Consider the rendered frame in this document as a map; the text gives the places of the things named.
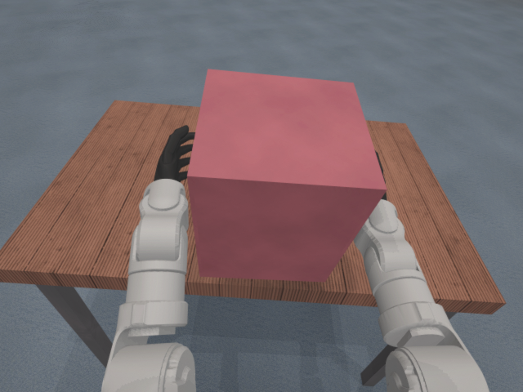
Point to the left robot hand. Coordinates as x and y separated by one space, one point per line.
169 163

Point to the robot right forearm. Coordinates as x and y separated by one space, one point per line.
408 314

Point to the carton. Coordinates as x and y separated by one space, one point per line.
282 176

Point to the robot left forearm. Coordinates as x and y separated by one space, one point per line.
157 267

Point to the table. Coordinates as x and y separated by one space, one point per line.
79 233

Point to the robot left upper arm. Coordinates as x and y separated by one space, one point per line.
163 367

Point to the robot right upper arm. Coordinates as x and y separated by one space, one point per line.
435 368

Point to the right robot hand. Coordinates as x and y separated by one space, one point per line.
385 195

